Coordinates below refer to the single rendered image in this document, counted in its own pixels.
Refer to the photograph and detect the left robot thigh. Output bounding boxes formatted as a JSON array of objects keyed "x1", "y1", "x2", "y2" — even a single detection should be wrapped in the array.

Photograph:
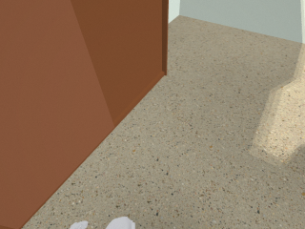
[{"x1": 106, "y1": 217, "x2": 135, "y2": 229}]

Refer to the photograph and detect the wardrobe door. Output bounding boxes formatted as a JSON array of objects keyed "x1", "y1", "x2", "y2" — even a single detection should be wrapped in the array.
[
  {"x1": 0, "y1": 0, "x2": 114, "y2": 229},
  {"x1": 71, "y1": 0, "x2": 162, "y2": 121}
]

